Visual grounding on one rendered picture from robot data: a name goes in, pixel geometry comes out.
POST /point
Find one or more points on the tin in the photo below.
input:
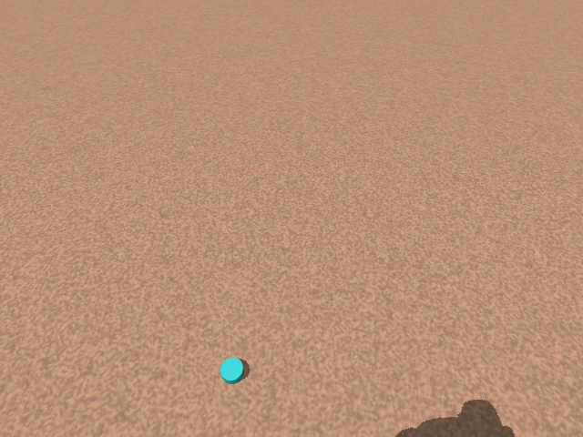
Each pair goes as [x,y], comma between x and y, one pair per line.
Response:
[232,370]

